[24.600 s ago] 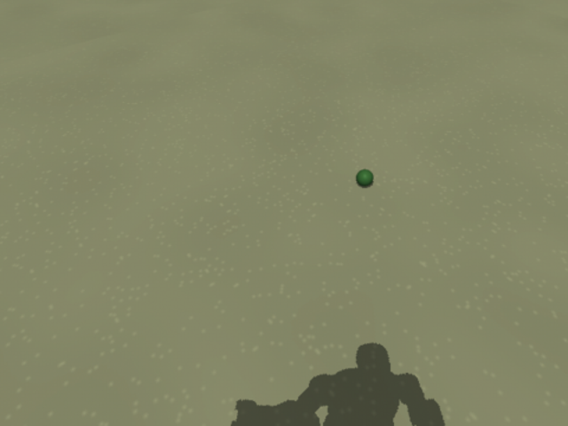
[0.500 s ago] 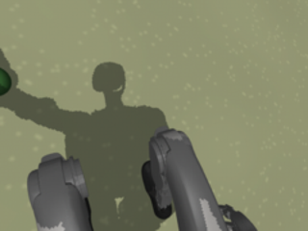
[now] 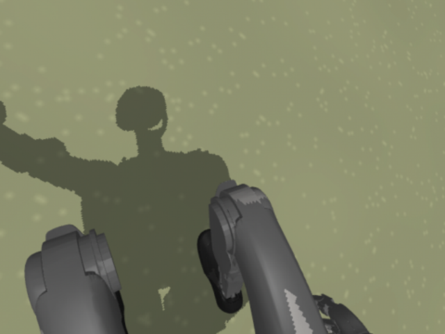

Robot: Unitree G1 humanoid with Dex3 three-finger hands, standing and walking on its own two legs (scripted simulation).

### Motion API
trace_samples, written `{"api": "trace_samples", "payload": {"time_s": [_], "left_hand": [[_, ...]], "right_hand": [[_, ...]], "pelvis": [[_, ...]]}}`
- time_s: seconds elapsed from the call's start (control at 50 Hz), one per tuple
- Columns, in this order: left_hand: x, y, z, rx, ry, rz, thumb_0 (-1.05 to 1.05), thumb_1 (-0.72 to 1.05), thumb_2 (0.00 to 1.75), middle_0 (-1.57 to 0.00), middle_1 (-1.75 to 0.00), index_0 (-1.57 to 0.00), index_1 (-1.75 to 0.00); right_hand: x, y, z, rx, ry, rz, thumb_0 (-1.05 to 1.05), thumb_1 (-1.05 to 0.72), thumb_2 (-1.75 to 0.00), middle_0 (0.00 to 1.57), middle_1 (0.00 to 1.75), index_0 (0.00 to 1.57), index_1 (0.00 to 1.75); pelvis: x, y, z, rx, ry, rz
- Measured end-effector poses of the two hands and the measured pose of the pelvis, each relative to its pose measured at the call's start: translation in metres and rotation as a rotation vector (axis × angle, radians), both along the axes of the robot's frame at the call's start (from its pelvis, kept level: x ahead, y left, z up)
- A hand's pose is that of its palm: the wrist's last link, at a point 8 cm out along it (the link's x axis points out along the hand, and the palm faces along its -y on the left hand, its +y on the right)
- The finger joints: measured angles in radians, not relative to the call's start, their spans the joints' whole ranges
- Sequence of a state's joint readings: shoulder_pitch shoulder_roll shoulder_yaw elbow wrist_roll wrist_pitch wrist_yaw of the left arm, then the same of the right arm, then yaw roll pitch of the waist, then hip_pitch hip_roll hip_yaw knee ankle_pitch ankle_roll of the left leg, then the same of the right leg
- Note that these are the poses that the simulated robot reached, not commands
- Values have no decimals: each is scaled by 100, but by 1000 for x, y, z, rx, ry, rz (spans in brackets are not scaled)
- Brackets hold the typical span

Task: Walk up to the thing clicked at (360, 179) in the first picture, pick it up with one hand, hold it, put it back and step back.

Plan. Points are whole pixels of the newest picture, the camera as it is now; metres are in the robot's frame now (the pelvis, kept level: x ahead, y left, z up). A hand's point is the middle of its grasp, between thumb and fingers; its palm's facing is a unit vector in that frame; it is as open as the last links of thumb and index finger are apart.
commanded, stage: rise first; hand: left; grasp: from above
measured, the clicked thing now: out of the picture +0.53 +0.34 -0.28
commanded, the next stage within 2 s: none
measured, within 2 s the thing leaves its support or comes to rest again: neither
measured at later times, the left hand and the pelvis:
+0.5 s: hand out of the picture +0.48 +0.39 -0.16, palm faces -0.44 -0.11 -0.89, open 14.2 cm; pelvis +0.00 +0.00 +0.00, yaw +0 degrees
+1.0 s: hand out of the picture +0.49 +0.39 -0.16, palm faces -0.43 -0.11 -0.90, open 14.3 cm; pelvis +0.00 +0.00 +0.00, yaw +0 degrees
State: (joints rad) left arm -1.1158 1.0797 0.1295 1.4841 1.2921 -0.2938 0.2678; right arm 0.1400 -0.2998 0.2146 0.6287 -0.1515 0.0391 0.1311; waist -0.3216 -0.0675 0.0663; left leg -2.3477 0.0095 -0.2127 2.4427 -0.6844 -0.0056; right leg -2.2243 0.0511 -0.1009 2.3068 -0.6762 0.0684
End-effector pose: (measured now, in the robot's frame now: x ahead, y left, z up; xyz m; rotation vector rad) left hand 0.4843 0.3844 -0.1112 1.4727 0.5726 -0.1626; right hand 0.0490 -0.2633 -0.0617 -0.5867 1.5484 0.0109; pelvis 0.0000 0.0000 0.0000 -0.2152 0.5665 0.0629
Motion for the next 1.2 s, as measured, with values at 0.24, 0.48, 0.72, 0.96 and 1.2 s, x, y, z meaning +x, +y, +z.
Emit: {"api": "trace_samples", "payload": {"time_s": [0.24, 0.48, 0.72, 0.96, 1.2], "left_hand": [[0, 2, 0, 3, -5, -3, 0, -56, 102, -9, -103, -8, -103], [1, 4, 4, 9, -5, 0, 0, -57, 102, -9, -103, -8, -103], [1, 7, 7, 9, -6, -5, 0, -58, 103, -9, -103, -8, -103], [7, 6, 9, 12, -13, -3, 0, -59, 104, -9, -103, -7, -104], [6, 6, 12, 9, -6, -6, 0, -59, 105, -9, -103, -7, -104]], "right_hand": [[1, 3, 2, 2, -7, 8, 0, -91, -90, 20, 30, 20, 30], [3, 5, 3, 3, -25, 10, 0, -91, -90, 20, 30, 20, 30], [2, 4, 4, -5, -20, 16, 0, -91, -90, 20, 30, 20, 30], [4, 5, 6, -9, -24, 15, 0, -91, -90, 20, 30, 20, 30], [3, 4, 6, -11, -25, 17, 0, -91, -90, 20, 30, 20, 30]], "pelvis": [[0, 1, 0, -6, -3, 0], [-2, 2, 0, -10, -7, 0], [-3, 3, 0, -11, -5, 1], [-2, 3, 1, -14, 0, 1], [-4, 3, 2, -15, -3, 2]]}}
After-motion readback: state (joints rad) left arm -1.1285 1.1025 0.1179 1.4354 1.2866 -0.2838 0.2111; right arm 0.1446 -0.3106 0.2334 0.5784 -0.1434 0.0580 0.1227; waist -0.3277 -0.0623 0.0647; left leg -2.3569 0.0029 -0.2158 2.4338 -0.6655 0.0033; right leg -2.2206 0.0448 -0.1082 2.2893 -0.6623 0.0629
